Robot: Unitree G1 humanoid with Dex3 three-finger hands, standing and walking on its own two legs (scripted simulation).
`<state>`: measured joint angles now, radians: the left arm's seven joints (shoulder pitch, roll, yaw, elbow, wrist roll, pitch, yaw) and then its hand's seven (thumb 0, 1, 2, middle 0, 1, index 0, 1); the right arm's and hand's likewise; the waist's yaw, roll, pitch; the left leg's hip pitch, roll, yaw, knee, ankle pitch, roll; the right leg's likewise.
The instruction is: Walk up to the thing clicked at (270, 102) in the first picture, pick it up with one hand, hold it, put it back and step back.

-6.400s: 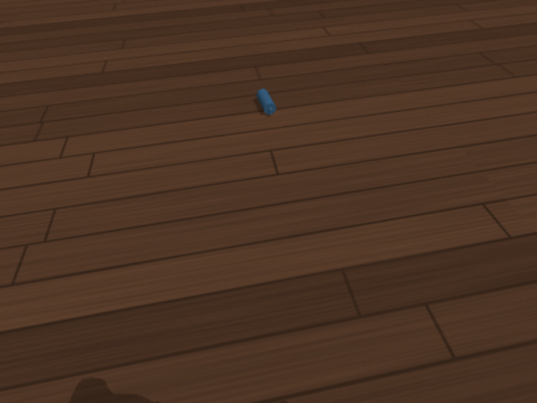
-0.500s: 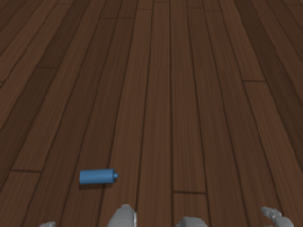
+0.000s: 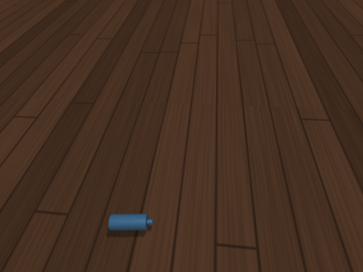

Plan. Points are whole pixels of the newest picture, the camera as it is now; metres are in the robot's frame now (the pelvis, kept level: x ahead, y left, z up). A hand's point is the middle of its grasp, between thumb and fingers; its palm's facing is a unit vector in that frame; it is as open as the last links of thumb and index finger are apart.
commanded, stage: walk up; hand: left
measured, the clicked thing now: (132, 221) +0.48 +0.34 -0.72
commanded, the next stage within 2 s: stand in 1.20 s
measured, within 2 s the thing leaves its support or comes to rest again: neither
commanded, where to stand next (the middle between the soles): +0.07 +0.01 m, yaw +0 degrees
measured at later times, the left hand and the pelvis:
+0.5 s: hand out of the picture +0.09 +0.27 -0.14, palm faces +0.02 -0.94 -0.35, open 7.4 cm; pelvis +0.02 +0.02 +0.02, yaw +2 degrees
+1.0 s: hand out of the picture +0.10 +0.27 -0.13, palm faces +0.04 -0.93 -0.36, open 7.4 cm; pelvis +0.02 +0.01 +0.02, yaw +3 degrees
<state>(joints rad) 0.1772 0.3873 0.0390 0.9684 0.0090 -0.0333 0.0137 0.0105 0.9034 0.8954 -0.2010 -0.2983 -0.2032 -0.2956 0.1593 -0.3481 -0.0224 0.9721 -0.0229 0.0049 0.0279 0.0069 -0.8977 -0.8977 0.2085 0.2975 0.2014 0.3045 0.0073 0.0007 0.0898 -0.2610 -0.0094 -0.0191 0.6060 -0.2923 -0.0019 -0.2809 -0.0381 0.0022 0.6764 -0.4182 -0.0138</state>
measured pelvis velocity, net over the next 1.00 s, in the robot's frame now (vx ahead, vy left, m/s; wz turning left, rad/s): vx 0.02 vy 0.01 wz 0.05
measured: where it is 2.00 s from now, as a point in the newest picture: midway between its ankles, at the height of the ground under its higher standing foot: outside the picture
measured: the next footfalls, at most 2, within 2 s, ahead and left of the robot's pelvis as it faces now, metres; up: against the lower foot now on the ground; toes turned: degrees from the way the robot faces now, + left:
none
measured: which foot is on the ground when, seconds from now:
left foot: down 0.00-1.00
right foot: down 0.00-1.00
